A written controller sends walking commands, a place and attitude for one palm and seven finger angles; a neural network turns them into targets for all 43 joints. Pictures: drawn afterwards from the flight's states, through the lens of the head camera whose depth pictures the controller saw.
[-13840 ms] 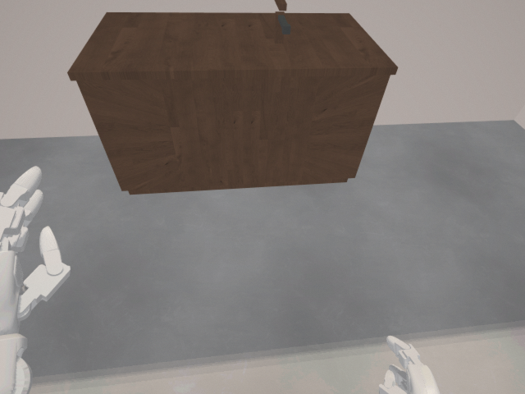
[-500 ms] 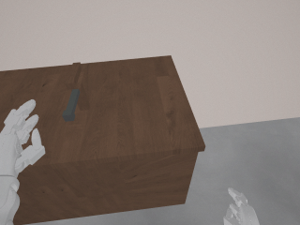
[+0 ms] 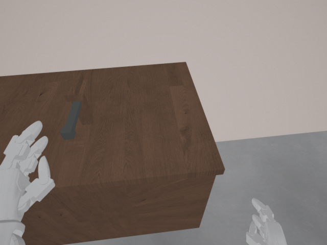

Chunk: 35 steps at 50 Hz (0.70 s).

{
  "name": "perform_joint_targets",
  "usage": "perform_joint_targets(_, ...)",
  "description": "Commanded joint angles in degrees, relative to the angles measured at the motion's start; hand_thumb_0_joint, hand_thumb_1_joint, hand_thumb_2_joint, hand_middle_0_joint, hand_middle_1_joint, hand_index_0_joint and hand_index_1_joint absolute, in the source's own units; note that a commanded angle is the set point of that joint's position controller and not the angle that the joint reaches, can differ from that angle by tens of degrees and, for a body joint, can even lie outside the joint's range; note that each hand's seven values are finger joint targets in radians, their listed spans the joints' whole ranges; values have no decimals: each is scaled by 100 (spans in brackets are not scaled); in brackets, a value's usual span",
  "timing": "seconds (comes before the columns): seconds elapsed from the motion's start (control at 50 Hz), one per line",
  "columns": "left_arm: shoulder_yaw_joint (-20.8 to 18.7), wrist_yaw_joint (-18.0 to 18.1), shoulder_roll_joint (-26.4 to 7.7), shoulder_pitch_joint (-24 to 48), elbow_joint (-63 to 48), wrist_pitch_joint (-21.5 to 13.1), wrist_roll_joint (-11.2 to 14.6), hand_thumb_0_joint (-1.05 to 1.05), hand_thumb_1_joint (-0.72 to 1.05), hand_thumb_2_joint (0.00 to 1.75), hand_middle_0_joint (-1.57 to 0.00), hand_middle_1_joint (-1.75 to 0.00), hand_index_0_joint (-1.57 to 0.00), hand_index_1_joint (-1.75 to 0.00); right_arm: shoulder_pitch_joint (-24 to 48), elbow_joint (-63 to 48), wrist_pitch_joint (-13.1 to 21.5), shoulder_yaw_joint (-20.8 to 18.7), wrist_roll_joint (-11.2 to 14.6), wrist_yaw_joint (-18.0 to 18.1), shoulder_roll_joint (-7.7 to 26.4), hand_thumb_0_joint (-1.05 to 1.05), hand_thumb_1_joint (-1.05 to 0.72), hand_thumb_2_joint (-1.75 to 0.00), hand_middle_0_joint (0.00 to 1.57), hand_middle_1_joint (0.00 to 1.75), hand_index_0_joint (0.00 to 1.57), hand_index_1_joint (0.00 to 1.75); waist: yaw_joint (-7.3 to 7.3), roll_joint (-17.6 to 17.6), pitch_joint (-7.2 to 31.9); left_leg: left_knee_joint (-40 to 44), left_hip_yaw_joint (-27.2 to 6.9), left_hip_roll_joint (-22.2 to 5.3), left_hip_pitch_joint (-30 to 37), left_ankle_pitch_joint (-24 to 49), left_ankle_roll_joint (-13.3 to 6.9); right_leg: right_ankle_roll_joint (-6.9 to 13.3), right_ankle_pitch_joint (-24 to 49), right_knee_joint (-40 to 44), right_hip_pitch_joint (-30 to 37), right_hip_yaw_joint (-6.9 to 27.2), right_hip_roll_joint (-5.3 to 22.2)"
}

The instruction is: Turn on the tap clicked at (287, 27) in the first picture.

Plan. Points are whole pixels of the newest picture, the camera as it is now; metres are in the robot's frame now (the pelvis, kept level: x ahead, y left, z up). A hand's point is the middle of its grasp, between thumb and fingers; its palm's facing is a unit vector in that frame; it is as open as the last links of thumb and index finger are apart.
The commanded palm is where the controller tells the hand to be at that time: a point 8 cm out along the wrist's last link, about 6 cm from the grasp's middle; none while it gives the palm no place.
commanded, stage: turn the palm inward beside the body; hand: left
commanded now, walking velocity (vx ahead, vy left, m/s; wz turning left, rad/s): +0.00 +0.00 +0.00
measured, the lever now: (68, 132) +0.36 +0.33 +0.07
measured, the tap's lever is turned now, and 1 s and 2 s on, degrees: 0 0 0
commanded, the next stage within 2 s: reach beside the lever's end, fingers flat in 1.06 s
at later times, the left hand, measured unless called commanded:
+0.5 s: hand (39, 196) +0.16 +0.25 +0.14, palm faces +0.42 -0.90 -0.16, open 7.4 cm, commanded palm +0.11 +0.29 +0.15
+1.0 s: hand (46, 189) +0.17 +0.24 +0.14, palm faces +0.42 -0.90 -0.14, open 7.4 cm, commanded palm +0.12 +0.28 +0.15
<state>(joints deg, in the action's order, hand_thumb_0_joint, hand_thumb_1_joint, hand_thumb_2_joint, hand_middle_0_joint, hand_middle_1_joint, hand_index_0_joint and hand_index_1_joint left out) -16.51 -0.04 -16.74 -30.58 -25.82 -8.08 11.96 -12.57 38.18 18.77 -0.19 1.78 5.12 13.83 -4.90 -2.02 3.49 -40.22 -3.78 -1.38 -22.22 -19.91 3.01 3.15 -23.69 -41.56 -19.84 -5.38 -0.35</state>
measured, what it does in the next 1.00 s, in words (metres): stands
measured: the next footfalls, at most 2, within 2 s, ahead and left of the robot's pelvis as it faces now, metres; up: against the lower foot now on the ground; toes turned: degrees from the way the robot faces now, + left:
none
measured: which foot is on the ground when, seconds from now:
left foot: down 0.00-1.00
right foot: down 0.00-1.00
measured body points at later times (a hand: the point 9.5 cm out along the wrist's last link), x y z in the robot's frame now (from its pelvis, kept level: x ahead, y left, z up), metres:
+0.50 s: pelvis -0.02 +0.02 +0.00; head -0.03 +0.00 +0.45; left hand +0.13 +0.29 +0.15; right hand +0.17 -0.20 -0.07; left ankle +0.01 +0.16 -0.72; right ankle -0.02 -0.08 -0.72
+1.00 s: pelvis +0.00 +0.01 +0.00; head -0.02 -0.01 +0.45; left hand +0.14 +0.29 +0.15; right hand +0.20 -0.20 -0.07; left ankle +0.01 +0.16 -0.72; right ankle -0.02 -0.08 -0.72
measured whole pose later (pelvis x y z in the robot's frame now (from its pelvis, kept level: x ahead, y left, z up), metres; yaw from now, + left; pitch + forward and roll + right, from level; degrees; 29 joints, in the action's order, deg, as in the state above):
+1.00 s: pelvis +0.00 +0.01 +0.00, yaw +1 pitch +1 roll +0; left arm -12.9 6.6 -13.2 -32.0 -29.1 2.3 13.7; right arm -12.8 37.1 18.3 2.4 1.9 5.9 13.6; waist -4.6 -2.9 4.0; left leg -41.0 -4.3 -0.9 -22.3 -19.9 2.2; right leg 2.2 -22.9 -40.5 -18.8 -5.9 0.1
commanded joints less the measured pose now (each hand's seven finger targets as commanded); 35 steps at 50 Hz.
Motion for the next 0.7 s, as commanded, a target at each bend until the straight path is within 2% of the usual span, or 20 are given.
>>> perform_joint_targets(0.0, -849, 341, -819, 168, -1025, -191, 180, 0, 90, 90, -20, -30, -20, -30, 540, -927, 282, -169, 66, 16, 579, 0, -90, -90, 20, 30, 20, 30, -53, 59, 519, 327, 334, 224, 354, 1479, -444, -282, 1926, 789, 71, 157, 169)
perform_joint_targets(0.04, -902, 352, -858, 85, -911, 77, 211, 0, 90, 90, -20, -30, -20, -30, 620, -938, 234, -143, 105, 46, 573, 0, -90, -90, 20, 30, 20, 30, -90, -13, 422, 390, 333, 220, 314, 1355, -442, -276, 1811, 883, 111, 182, 168)
perform_joint_targets(0.06, -603, 322, -640, 146, -991, 185, 231, 0, 90, 90, -20, -30, -20, -30, 598, -1006, 208, -106, 107, 62, 570, 0, -90, -90, 20, 30, 20, 30, -44, 79, 364, 427, 324, 218, 308, 1270, -445, -283, 1697, 903, 45, 160, 170)
perform_joint_targets(0.12, -353, 278, -658, 479, -1197, 401, 201, 0, 90, 90, -20, -30, -20, -30, 652, -1073, 224, -49, 103, 116, 606, 0, -90, -90, 20, 30, 20, 30, 30, 42, 147, 495, 248, 205, 309, 950, -481, -288, 1221, 1034, -136, 177, 152)
perform_joint_targets(0.2, -297, 382, -733, 607, -1452, 311, 90, 0, 90, 90, -20, -30, -20, -30, 680, -1065, 322, -25, 55, 139, 616, 0, -90, -90, 20, 30, 20, 30, 62, 178, 195, 501, 181, 214, 321, 655, -501, -297, 701, 1114, -241, 207, 140)
perform_joint_targets(0.24, -471, 500, -916, 490, -1555, 212, 4, 0, 90, 90, -20, -30, -20, -30, 703, -1012, 359, -16, 50, 112, 602, 0, -90, -90, 20, 30, 20, 30, 5, -48, 251, 508, 161, 207, 338, 658, -481, -267, 652, 1075, -229, 186, 124)
perform_joint_targets(0.26, -306, 542, -711, 501, -1646, 153, 8, 0, 90, 90, -20, -30, -20, -30, 714, -1056, 364, 12, 28, 89, 565, 0, -90, -90, 20, 30, 20, 30, 39, -93, 309, 505, 149, 227, 346, 605, -470, -262, 601, 1021, -267, 160, 141)
perform_joint_targets(0.28, -349, 606, -724, 391, -1513, 123, -6, 0, 90, 90, -20, -30, -20, -30, 706, -1036, 365, 5, 31, 78, 574, 0, -90, -90, 20, 30, 20, 30, 32, -15, 249, 508, 139, 213, 274, 477, -453, -257, 457, 1009, -317, 133, 119)
perform_joint_targets(0.34, -414, 702, -705, 188, -1447, 140, 13, 0, 90, 90, -20, -30, -20, -30, 734, -1001, 365, 16, 43, 56, 573, 0, -90, -90, 20, 30, 20, 30, -2, -307, 139, 535, 124, 217, 187, 251, -429, -229, 303, 1021, -349, 127, 120)
perform_joint_targets(0.36, -194, 705, -483, 230, -1523, 168, 43, 0, 90, 90, -20, -30, -20, -30, 780, -1052, 364, 42, 45, 50, 553, 0, -90, -90, 20, 30, 20, 30, 26, -350, 168, 556, 126, 232, 174, 161, -423, -227, 263, 982, -355, 115, 136)
perform_joint_targets(0.4, -148, 715, -427, 140, -1414, 274, 92, 0, 90, 90, -20, -30, -20, -30, 768, -1068, 351, 39, 45, 71, 577, 0, -90, -90, 20, 30, 20, 30, 29, -68, 89, 549, 109, 227, 62, 19, -433, -242, 143, 1013, -372, 113, 124)
perform_joint_targets(0.44, -228, 707, -516, 36, -1394, 388, 115, 0, 90, 90, -20, -30, -20, -30, 774, -1057, 351, 44, 57, 92, 595, 0, -90, -90, 20, 30, 20, 30, 7, -51, 91, 556, 81, 226, 59, 36, -444, -240, 160, 1052, -332, 123, 117)
perform_joint_targets(0.46, 3, 682, -324, 178, -1531, 420, 137, 0, 90, 90, -20, -30, -20, -30, 808, -1103, 345, 50, 72, 102, 579, 0, -90, -90, 20, 30, 20, 30, 65, 11, 93, 550, 91, 230, 102, 23, -452, -251, 150, 1049, -365, 125, 128)
perform_joint_targets(0.52, -194, 736, -552, 258, -1672, 444, 121, 0, 90, 90, -20, -30, -20, -30, 732, -1085, 371, 32, 28, 125, 625, 0, -90, -90, 20, 30, 20, 30, 43, 69, 250, 505, 60, 232, 136, 214, -465, -246, 308, 1014, -296, 122, 123)
perform_joint_targets(0.54, -255, 750, -634, 221, -1671, 465, 71, 0, 90, 90, -20, -30, -20, -30, 748, -1050, 374, 40, 50, 123, 608, 0, -90, -90, 20, 30, 20, 30, 27, -152, 174, 511, 72, 225, 175, 233, -454, -234, 321, 1027, -319, 130, 115)
perform_joint_targets(0.56, -120, 761, -465, 317, -1776, 446, 98, 0, 90, 90, -20, -30, -20, -30, 750, -1081, 372, 58, 39, 120, 575, 0, -90, -90, 20, 30, 20, 30, 53, -70, 248, 533, 37, 231, 199, 266, -448, -231, 368, 967, -296, 89, 126)
perform_joint_targets(0.6, -156, 780, -448, 304, -1686, 433, 136, 0, 90, 90, -20, -30, -20, -30, 721, -1047, 387, 49, 26, 118, 602, 0, -90, -90, 20, 30, 20, 30, 63, 26, 203, 484, 47, 221, 182, 379, -444, -236, 485, 962, -311, 84, 117)
perform_joint_targets(0.64, -315, 771, -556, 214, -1610, 481, 162, 0, 90, 90, -20, -30, -20, -30, 719, -998, 398, 34, 47, 124, 606, 0, -90, -90, 20, 30, 20, 30, 15, -82, 207, 482, 59, 213, 221, 477, -435, -222, 595, 988, -253, 94, 104)
perform_joint_targets(0.66, -135, 751, -387, 285, -1687, 485, 182, 0, 90, 90, -20, -30, -20, -30, 730, -1026, 392, 56, 44, 119, 583, 0, -90, -90, 20, 30, 20, 30, 46, -117, 261, 496, 53, 224, 250, 528, -430, -216, 658, 951, -231, 87, 125)
perform_joint_targets(0.68, -175, 745, -426, 221, -1625, 510, 162, 0, 90, 90, -20, -30, -20, -30, 701, -1021, 393, 43, 35, 114, 594, 0, -90, -90, 20, 30, 20, 30, 34, -122, 272, 485, 65, 206, 259, 631, -423, -212, 757, 929, -202, 80, 114)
